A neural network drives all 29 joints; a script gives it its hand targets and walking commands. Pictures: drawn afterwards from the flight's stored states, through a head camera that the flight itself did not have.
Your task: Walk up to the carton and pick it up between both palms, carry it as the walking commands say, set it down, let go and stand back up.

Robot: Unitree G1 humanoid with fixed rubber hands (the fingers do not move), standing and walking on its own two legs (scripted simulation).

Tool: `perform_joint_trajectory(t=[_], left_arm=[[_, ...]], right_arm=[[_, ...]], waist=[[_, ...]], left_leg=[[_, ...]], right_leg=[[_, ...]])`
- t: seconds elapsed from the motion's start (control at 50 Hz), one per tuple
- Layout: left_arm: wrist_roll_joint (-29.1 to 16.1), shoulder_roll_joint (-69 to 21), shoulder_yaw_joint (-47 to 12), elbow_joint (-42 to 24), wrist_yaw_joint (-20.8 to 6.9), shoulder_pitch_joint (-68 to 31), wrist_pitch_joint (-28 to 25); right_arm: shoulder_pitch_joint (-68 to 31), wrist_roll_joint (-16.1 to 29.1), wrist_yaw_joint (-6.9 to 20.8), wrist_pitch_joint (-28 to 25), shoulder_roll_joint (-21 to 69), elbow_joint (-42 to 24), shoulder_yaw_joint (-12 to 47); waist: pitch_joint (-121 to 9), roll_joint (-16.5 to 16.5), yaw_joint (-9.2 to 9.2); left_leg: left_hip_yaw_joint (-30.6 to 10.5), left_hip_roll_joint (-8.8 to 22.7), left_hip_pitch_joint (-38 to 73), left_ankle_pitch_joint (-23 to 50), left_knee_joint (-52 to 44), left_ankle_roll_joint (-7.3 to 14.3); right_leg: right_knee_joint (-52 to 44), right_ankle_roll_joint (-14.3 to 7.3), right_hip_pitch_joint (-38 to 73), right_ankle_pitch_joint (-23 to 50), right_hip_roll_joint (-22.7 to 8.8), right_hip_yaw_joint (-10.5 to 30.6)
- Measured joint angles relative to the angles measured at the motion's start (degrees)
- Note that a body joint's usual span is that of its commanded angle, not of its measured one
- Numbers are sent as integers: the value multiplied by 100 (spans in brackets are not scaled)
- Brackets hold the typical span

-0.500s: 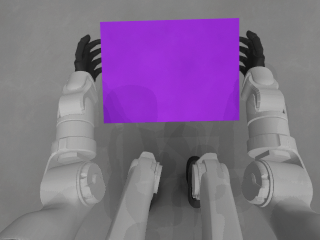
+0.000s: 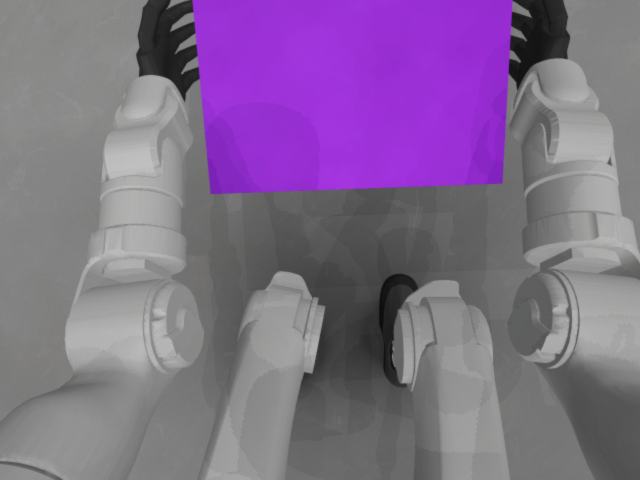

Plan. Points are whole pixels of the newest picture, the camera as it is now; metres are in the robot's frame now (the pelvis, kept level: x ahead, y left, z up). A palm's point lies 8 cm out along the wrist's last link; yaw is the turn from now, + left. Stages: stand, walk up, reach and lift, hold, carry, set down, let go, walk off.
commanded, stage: set down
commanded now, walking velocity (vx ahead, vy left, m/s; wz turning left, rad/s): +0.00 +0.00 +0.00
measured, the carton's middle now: (347, 95) +0.53 +0.01 -0.21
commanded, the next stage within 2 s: none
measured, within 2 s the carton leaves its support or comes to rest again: rests again in 1.26 s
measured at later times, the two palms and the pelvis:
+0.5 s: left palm (194, 92) +0.53 +0.20 -0.20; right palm (505, 71) +0.55 -0.18 -0.20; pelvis +0.00 +0.00 -0.05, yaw +1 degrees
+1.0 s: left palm (202, 99) +0.52 +0.20 -0.22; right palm (499, 82) +0.55 -0.18 -0.23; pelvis +0.00 +0.00 -0.07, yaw +1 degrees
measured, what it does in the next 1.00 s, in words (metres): lowers itself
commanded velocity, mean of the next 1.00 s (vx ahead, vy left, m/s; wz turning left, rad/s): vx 0.00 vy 0.00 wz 0.00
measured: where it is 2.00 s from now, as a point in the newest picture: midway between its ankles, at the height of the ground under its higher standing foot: (344, 355)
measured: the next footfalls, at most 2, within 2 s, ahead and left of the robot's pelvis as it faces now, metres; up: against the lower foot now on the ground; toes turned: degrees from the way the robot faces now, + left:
none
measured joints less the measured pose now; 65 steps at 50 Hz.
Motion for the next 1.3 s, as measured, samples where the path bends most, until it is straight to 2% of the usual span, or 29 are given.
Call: perform_joint_trajectory(t=[0.4,0.66,1.0,1.3], left_arm=[[-319,354,-410,606,166,-713,-203],[-573,487,-722,940,313,-882,-391],[-699,606,-918,1333,316,-1088,-535],[-774,774,-963,1671,240,-1293,-610]], right_arm=[[-702,505,-141,-303,-503,736,502],[-886,769,-184,-521,-652,1123,720],[-1113,997,-175,-678,-800,1549,969],[-1353,1033,-32,-735,-833,1803,1010]], waist=[[1083,-41,-53],[1477,1,-96],[1928,38,-77],[2123,76,-125]], left_leg=[[76,-14,-237,-252,997,-28],[165,54,-140,-430,1441,81],[207,133,-25,-408,1644,120],[232,187,-8,-377,1763,153]], right_leg=[[1037,-104,-259,-268,-135,-131],[1476,-96,-141,-469,-202,-170],[1685,-140,-13,-471,-265,-216],[1813,-169,33,-478,-325,-250]])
